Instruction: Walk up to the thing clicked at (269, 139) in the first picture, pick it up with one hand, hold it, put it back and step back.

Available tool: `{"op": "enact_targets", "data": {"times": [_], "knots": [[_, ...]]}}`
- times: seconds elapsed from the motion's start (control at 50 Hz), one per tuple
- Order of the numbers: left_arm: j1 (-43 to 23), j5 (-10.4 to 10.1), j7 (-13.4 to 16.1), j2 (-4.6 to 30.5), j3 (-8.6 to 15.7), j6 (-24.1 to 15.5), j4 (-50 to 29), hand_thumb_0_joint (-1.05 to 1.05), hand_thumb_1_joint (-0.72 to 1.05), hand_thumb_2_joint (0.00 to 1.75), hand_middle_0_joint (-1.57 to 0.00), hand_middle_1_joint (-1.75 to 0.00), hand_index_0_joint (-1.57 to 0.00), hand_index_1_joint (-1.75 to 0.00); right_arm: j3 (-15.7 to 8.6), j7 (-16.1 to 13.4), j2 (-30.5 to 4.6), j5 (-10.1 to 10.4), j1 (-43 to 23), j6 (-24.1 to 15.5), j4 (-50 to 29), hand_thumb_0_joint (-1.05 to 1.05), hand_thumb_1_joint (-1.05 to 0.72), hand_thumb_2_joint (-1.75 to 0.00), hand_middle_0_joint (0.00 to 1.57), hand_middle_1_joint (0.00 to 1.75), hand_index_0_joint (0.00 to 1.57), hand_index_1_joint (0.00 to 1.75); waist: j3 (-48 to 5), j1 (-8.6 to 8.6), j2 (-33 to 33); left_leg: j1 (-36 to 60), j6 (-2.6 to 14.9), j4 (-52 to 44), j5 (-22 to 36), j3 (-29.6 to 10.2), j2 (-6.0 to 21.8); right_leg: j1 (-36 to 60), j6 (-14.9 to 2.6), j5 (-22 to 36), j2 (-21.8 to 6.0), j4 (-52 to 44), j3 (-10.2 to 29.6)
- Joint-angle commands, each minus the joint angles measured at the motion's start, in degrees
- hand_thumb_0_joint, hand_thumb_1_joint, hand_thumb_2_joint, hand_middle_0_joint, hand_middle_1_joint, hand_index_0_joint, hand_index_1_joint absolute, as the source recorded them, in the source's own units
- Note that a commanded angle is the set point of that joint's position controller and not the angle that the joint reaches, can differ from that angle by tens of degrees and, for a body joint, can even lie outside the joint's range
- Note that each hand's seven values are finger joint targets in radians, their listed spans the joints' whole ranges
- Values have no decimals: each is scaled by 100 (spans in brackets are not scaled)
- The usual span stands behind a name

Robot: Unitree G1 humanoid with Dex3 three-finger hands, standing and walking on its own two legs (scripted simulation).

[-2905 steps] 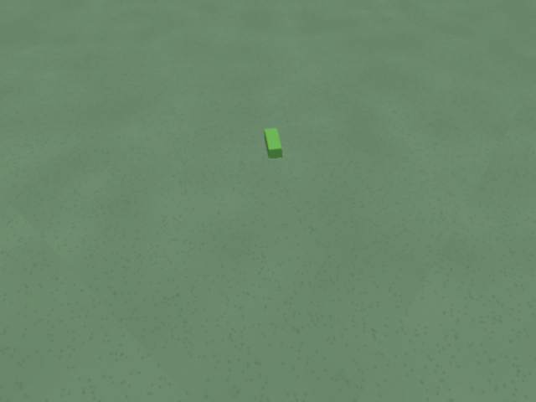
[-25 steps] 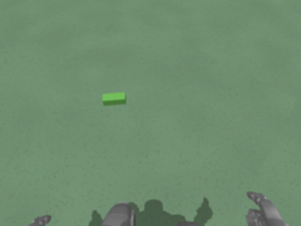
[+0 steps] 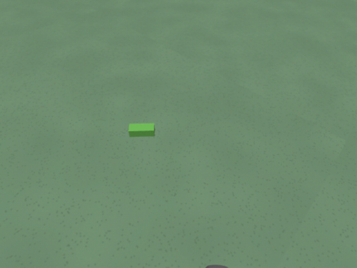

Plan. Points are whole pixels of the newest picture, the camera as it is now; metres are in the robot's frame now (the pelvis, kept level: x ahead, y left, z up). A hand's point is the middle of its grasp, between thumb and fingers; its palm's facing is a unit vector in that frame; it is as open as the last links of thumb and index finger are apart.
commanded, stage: step back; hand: left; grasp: from above
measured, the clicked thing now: (141, 130) +1.11 +0.24 -0.74
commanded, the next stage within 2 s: stand in 0.66 s
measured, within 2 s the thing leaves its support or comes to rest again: neither
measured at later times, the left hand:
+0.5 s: hand out of the picture +0.12 +0.27 -0.16, palm faces +0.02 -0.94 -0.35, open 7.4 cm
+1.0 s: hand out of the picture +0.14 +0.25 -0.14, palm faces -0.05 -0.94 -0.34, open 7.4 cm
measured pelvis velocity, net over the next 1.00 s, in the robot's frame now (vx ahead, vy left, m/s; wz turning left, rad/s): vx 0.05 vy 0.00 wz -0.02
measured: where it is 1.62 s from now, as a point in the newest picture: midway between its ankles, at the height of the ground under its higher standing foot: outside the picture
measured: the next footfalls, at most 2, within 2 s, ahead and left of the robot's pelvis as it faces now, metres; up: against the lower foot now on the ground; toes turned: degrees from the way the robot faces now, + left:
left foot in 0.32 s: +0.12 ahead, +0.13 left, +0.00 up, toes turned +1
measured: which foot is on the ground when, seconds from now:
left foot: down 0.00-0.10, up 0.12-0.30, down 0.32-1.00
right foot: down 0.00-1.00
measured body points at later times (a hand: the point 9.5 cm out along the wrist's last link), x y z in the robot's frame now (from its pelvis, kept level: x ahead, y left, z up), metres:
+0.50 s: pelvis +0.05 +0.01 +0.00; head +0.07 +0.02 +0.45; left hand +0.12 +0.32 -0.14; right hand +0.16 -0.29 -0.12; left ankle +0.08 +0.13 -0.73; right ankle +0.03 -0.13 -0.73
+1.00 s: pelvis +0.05 +0.00 +0.01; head +0.06 +0.01 +0.46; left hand +0.15 +0.30 -0.12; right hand +0.14 -0.30 -0.11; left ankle +0.08 +0.13 -0.73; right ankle +0.03 -0.13 -0.73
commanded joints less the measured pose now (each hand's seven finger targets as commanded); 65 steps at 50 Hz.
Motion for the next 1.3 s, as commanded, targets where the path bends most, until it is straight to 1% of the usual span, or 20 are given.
{"op": "enact_targets", "data": {"times": [0.0,0.04,0.06,0.08,0.1,0.14,0.18,0.26,0.3,0.32,0.34,0.36,0.38,0.44,0.48,0.76,0.92,0.98,1.16,1.28], "knots": [[-202,31,46,851,244,-269,-379,0,90,90,-20,-30,-20,-30,-418,-120,-1665,60,-514,-35,-491,0,-90,-90,20,30,20,30,87,108,1161,-686,814,-1132,-1270,-1304,1198,618,-18,442,130,-1254,-272],[200,71,120,848,273,-337,-189,0,90,90,-20,-30,-20,-30,-295,-121,-1313,132,-566,46,-536,0,-90,-90,20,30,20,30,-134,345,641,-1174,451,-110,-961,-806,792,1770,-51,984,210,-2276,-162],[357,146,177,1174,378,-381,-172,0,90,90,-20,-30,-20,-30,-182,-130,-950,183,-481,26,-647,0,-90,-90,20,30,20,30,-236,400,-332,-1991,156,985,-1000,-453,269,2299,-297,272,-593,-2676,1331],[306,141,188,1684,453,-390,-237,0,90,90,-20,-30,-20,-30,-193,-180,-974,149,-687,36,-689,0,-90,-90,20,30,20,30,-39,515,-939,-2403,9,1859,-1673,-194,-216,1712,-903,-1092,-1784,-3301,2909],[-52,121,172,1738,467,-410,-424,0,90,90,-20,-30,-20,-30,-309,-215,-1327,104,-589,28,-585,0,-90,-90,20,30,20,30,327,388,-417,-2158,-47,2291,-1665,-613,101,1040,-1360,-1034,-2274,-3239,3239],[-167,35,194,1378,368,-469,-470,0,90,90,-20,-30,-20,-30,-299,-187,-1310,154,-386,-33,-457,0,-90,-90,20,30,20,30,368,242,-57,-2105,-23,2179,-1184,-697,247,1185,-1216,525,-1828,-2860,2298],[-368,41,193,1291,314,-480,-473,0,90,90,-20,-30,-20,-30,-267,-154,-1188,142,-279,-52,-346,0,-90,-90,20,30,20,30,210,158,-404,-1417,-59,1649,-928,-481,336,731,-983,1325,-1531,-2657,1509],[-654,-38,180,1173,164,-398,-520,0,90,90,-20,-30,-20,-30,-242,-141,-1000,132,-247,-73,-203,0,-90,-90,20,30,20,30,-257,-18,-598,-80,-56,62,68,275,138,459,-668,3306,-1090,-1797,508],[-635,-80,190,917,41,-314,-556,0,90,90,-20,-30,-20,-30,-285,-205,-1115,121,-211,-92,-116,0,-90,-90,20,30,20,30,-442,-69,-109,690,77,-562,1366,-121,380,134,-304,3159,-795,-1191,316],[-509,-150,187,732,-22,-266,-543,0,90,90,-20,-30,-20,-30,-303,-237,-1393,100,-413,-127,-176,0,-90,-90,20,30,20,30,-631,40,583,622,331,-761,1625,-1145,1174,29,-39,2335,-329,-898,89],[-463,-207,212,864,28,-202,-422,0,90,90,-20,-30,-20,-30,-308,-225,-1699,161,-722,-100,-253,0,-90,-90,20,30,20,30,-637,136,844,-133,875,-887,1112,-1550,1643,519,10,753,-25,-691,-80],[-458,-154,224,845,3,-185,-337,0,90,90,-20,-30,-20,-30,-305,-213,-1662,156,-923,-91,-229,0,-90,-90,20,30,20,30,-526,176,806,-256,954,-936,998,-1565,1725,701,-28,387,-35,-861,-59],[-454,-115,221,780,-21,-206,-253,0,90,90,-20,-30,-20,-30,-255,-211,-1574,147,-1037,-79,-187,0,-90,-90,20,30,20,30,-509,220,816,-216,823,-868,1213,-1387,1618,777,-60,628,-94,-1165,27],[-356,-103,210,948,3,-301,-39,0,90,90,-20,-30,-20,-30,-136,-221,-1284,197,-1266,-62,-122,0,-90,-90,20,30,20,30,-547,215,779,-258,259,-469,1541,-598,972,1137,-112,2041,-367,-1771,383],[-599,-118,203,997,14,-299,-12,0,90,90,-20,-30,-20,-30,-112,-224,-1219,213,-1279,-63,-3,0,-90,-90,20,30,20,30,-599,100,617,25,125,-509,1623,-408,841,1069,-124,2538,-483,-1834,451],[-989,-94,192,809,-187,-311,361,0,90,90,-20,-30,-20,-30,-44,-143,-1162,266,-1570,-72,412,0,-90,-90,20,30,20,30,-787,9,248,960,61,-1066,2321,-269,907,1391,75,3058,-623,-2669,365],[-1042,-65,182,821,-189,-299,482,0,90,90,-20,-30,-20,-30,-38,-112,-1150,247,-1588,-32,553,0,-90,-90,20,30,20,30,-240,14,176,558,-50,-1489,903,-293,798,1110,74,1608,-609,-3140,422],[-1082,-75,171,868,-179,-291,469,0,90,90,-20,-30,-20,-30,-24,-106,-1141,242,-1499,-48,589,0,-90,-90,20,30,20,30,-323,-7,251,460,-64,-1560,805,-312,797,1199,34,1565,-618,-3117,426],[-954,-87,154,834,-189,-270,484,0,90,90,-20,-30,-20,-30,2,-137,-1212,243,-1300,-69,664,0,-90,-90,20,30,20,30,-444,-12,259,651,-30,-1530,981,-311,848,1152,21,1826,-624,-3021,429],[-880,-93,170,821,-213,-274,490,0,90,90,-20,-30,-20,-30,27,-156,-1209,261,-1238,-71,679,0,-90,-90,20,30,20,30,-616,-17,182,871,-16,-1320,1886,-260,888,1274,29,2592,-656,-2922,407]]}}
